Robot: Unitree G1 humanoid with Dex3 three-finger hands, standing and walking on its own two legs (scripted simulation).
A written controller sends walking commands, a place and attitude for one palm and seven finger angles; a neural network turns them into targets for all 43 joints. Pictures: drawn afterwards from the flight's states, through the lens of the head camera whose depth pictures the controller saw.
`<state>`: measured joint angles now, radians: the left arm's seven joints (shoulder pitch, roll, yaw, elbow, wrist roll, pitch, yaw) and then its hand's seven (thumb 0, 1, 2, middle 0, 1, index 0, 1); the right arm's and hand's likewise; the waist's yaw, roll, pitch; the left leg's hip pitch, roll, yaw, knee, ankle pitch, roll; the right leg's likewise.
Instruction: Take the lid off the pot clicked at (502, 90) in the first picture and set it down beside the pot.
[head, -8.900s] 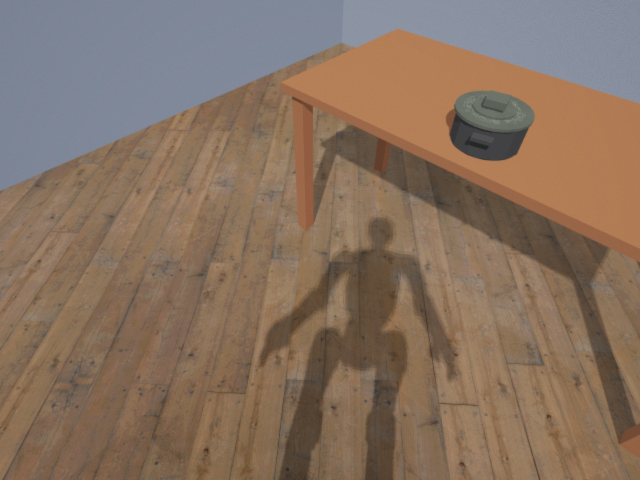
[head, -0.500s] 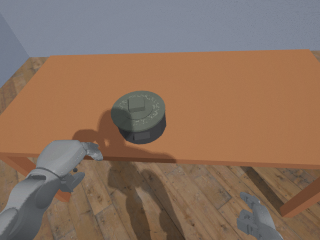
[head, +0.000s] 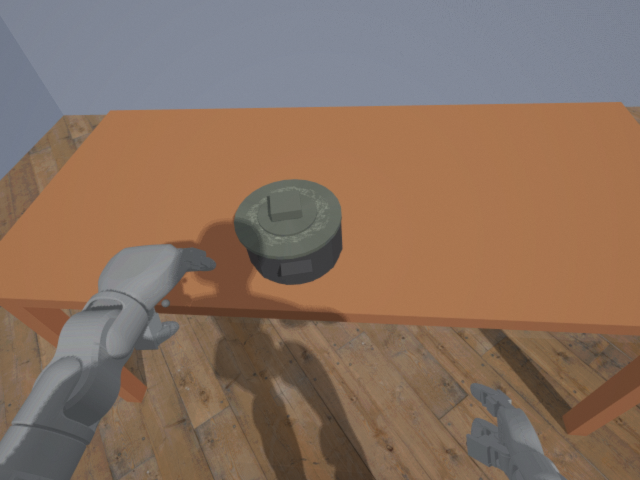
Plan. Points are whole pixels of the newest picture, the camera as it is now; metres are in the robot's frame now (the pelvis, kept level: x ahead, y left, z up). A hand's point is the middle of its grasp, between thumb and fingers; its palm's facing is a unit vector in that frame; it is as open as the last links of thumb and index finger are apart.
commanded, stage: move the open hand above the knob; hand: left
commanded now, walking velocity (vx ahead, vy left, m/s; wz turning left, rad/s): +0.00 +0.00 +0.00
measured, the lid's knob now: (285, 205) +0.54 +0.13 +0.01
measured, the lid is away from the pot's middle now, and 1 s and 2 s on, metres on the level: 0.00 0.00 0.00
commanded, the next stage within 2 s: none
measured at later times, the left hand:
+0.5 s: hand (210, 248) +0.38 +0.20 +0.08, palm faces -0.27 -0.08 -0.96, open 10.3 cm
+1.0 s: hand (245, 219) +0.44 +0.16 +0.08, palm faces -0.28 -0.07 -0.96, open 10.3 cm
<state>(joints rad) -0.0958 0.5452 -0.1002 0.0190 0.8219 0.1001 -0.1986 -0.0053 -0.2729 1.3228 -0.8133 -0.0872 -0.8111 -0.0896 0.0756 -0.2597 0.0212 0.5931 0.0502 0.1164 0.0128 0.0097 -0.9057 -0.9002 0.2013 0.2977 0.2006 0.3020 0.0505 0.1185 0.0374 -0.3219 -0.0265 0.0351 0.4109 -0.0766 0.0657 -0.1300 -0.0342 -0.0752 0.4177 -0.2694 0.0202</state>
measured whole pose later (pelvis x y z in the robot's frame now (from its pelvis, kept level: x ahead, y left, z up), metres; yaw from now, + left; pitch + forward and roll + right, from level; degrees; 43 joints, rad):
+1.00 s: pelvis +0.05 -0.04 +0.00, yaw +0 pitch +5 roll +0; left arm -0.48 0.54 -0.17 0.32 0.83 0.13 -0.27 0.00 -0.28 1.34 -0.82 -0.08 -0.82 -0.09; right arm 0.11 -0.30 0.00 0.60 0.07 0.15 0.01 0.01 -0.91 -0.90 0.20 0.30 0.20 0.30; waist -0.02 0.09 0.02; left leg -0.39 0.00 0.03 0.49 -0.18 0.02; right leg -0.19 -0.01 -0.07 0.48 -0.36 -0.01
